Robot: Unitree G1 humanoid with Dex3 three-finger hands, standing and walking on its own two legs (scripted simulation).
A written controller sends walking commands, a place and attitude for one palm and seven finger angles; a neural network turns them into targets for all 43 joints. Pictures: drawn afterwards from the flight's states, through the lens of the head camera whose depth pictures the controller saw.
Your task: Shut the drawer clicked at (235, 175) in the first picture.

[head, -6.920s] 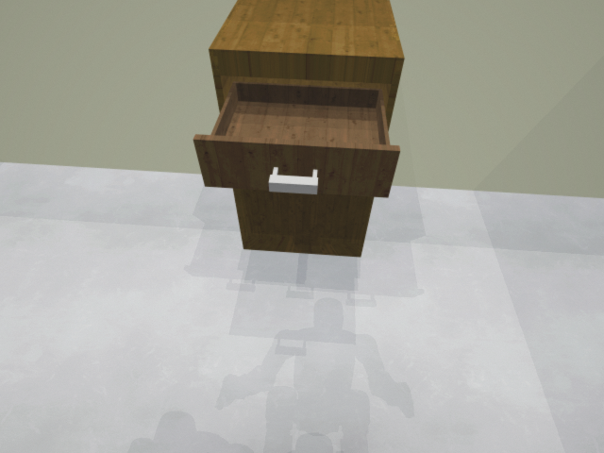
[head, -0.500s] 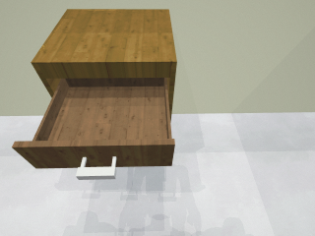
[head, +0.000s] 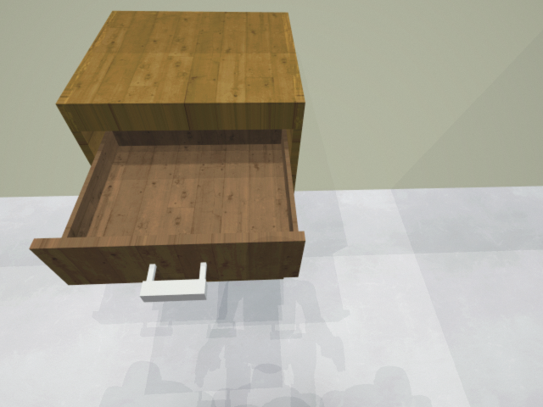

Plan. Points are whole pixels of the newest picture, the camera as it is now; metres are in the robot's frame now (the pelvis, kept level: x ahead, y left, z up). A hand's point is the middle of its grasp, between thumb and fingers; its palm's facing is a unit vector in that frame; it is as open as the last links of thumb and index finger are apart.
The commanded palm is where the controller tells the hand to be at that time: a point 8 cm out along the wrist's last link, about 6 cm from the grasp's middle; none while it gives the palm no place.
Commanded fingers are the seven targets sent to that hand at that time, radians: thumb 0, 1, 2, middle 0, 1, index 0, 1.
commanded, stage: come to a stop and stand still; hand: left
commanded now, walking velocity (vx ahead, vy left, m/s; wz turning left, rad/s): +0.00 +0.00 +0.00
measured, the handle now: (176, 279) +0.33 +0.18 -0.08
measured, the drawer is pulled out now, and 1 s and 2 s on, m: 0.29 0.29 0.29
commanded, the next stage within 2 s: look again from close up in 0.52 s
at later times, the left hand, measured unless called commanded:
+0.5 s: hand out of the picture -0.07 +0.22 -0.18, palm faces +0.04 -0.98 -0.20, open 7.4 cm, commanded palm none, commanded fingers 0.00 0.90 0.90 -0.20 -0.30 -0.20 -0.30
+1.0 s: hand out of the picture -0.06 +0.17 -0.18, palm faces +0.04 -0.99 -0.13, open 7.4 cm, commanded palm none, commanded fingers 0.00 0.90 0.90 -0.20 -0.30 -0.20 -0.30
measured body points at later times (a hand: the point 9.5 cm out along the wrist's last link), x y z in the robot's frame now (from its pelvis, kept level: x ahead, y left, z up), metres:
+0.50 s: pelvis -0.04 +0.04 +0.00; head -0.04 +0.05 +0.45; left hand -0.07 +0.27 -0.16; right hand -0.02 -0.18 -0.15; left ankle +0.01 +0.10 -0.74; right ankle -0.03 -0.12 -0.74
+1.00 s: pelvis -0.02 +0.02 +0.00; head -0.02 +0.04 +0.45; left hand -0.06 +0.22 -0.17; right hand -0.02 -0.20 -0.15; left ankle +0.01 +0.10 -0.74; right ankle -0.03 -0.12 -0.74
